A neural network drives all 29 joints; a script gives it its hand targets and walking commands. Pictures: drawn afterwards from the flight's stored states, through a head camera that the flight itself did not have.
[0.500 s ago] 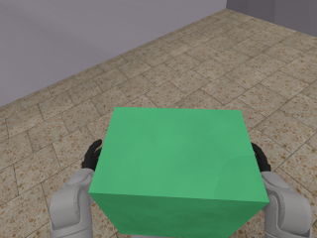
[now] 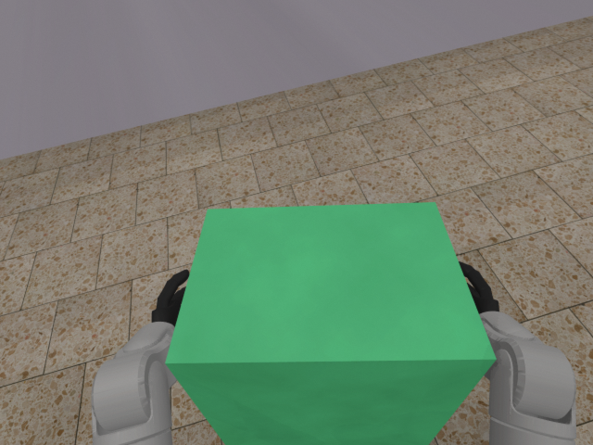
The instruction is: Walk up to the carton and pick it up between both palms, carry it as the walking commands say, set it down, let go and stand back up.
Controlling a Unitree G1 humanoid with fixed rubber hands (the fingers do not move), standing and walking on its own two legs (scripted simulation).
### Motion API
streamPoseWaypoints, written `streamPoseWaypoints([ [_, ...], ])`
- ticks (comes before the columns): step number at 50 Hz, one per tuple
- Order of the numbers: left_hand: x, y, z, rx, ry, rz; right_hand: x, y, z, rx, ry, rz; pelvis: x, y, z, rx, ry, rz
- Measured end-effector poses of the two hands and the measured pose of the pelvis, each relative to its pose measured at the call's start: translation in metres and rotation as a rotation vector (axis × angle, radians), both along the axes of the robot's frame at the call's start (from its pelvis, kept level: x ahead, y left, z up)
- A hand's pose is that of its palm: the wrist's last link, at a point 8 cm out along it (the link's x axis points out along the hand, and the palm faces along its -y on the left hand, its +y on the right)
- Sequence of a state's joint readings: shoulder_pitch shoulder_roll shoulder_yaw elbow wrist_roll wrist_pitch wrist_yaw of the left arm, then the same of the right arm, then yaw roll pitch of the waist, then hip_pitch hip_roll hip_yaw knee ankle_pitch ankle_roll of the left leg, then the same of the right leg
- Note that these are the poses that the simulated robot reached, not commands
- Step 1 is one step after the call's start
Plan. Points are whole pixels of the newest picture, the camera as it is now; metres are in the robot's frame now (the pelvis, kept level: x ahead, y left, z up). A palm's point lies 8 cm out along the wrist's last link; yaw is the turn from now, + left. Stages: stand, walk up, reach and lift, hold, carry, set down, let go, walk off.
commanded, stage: carry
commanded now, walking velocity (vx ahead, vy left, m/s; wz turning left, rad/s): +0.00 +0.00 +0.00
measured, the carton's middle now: (323, 336) +0.26 +0.00 +0.00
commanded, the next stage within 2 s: none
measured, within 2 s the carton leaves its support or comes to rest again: neither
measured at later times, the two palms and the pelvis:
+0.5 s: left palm (54, 356) +0.20 +0.30 +0.10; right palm (392, 352) +0.20 -0.07 +0.12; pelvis -0.05 +0.12 +0.04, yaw -1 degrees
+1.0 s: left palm out of the picture +0.10 +0.37 +0.09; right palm out of the picture +0.11 +0.00 +0.09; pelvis -0.15 +0.18 +0.02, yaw -1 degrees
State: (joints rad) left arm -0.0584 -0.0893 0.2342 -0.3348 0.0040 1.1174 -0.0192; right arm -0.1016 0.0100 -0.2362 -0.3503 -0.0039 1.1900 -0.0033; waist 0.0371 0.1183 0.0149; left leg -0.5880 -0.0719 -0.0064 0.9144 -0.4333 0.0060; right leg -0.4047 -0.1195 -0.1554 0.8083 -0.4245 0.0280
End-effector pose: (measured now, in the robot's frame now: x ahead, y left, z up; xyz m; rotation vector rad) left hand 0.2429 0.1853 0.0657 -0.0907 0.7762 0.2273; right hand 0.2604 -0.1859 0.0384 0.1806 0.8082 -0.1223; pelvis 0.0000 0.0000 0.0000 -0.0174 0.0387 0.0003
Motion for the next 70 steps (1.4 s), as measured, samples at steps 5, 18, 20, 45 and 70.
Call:
streamPoseWaypoints([
  [5,-0.005,0.04,-0.001,-0.051,-0.035,0.032,0.0,0.04,0.013,-0.019,-0.031,-0.004,0.003,0.033,0.001,0.015,0.012,0.025],
  [18,-0.015,0.101,0.023,-0.112,-0.087,-0.04,-0.028,0.1,0.069,-0.111,-0.087,-0.047,-0.024,0.094,0.028,-0.061,0.005,-0.017],
  [20,-0.02,0.105,0.025,-0.118,-0.086,-0.047,-0.038,0.105,0.072,-0.113,-0.085,-0.057,-0.03,0.101,0.029,-0.066,0.002,-0.017],
  [45,-0.122,0.188,0.021,-0.079,-0.022,-0.038,-0.137,0.187,0.052,-0.102,-0.026,-0.024,-0.126,0.18,0.02,0.011,-0.025,-0.015],
  [70,-0.178,0.134,0.028,-0.014,-0.075,-0.097,-0.205,0.132,0.043,-0.055,-0.076,-0.056,-0.192,0.146,0.018,0.017,-0.052,-0.002],
])
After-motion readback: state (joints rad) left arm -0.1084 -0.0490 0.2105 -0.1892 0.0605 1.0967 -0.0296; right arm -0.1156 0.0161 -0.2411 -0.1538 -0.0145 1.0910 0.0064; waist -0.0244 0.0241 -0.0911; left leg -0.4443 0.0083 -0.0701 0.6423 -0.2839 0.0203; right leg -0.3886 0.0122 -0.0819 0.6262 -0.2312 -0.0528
